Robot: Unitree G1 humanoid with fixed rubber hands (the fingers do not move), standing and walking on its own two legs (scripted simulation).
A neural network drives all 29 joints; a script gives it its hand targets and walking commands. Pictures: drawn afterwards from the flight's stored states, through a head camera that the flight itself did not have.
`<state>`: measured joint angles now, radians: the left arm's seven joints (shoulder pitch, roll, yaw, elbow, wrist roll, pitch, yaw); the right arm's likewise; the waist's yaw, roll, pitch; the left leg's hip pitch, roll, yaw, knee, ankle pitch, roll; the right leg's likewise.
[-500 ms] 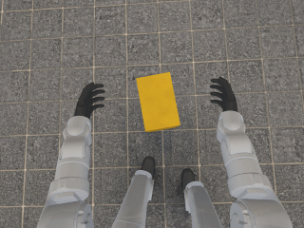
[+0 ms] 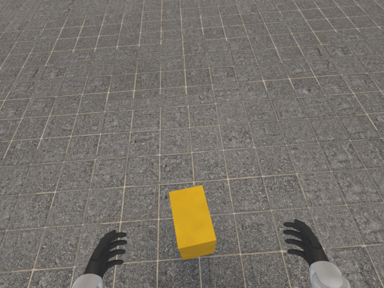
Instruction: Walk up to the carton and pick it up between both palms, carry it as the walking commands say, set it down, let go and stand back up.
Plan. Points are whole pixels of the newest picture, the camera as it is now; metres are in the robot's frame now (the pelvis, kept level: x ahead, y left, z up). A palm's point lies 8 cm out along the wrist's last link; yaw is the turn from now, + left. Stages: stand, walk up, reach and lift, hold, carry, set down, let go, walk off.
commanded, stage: let go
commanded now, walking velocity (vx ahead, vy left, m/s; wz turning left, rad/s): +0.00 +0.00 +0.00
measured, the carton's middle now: (192, 224) +0.42 +0.06 -0.63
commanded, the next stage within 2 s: stand in 0.54 s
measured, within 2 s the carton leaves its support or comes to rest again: neither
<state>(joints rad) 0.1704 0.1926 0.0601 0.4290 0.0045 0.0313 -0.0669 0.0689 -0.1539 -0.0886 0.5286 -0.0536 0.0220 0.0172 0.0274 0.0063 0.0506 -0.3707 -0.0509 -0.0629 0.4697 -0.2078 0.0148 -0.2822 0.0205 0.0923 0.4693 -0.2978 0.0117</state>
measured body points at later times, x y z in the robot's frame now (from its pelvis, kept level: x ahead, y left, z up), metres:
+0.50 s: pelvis +0.02 -0.03 +0.00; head +0.03 -0.03 +0.45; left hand +0.19 +0.21 -0.07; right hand +0.19 -0.26 -0.07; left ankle +0.01 +0.11 -0.74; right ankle -0.04 -0.13 -0.74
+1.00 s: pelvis +0.06 -0.01 -0.02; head +0.06 +0.00 +0.43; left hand +0.13 +0.27 -0.13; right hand +0.17 -0.25 -0.14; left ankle +0.01 +0.11 -0.74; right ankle -0.04 -0.13 -0.74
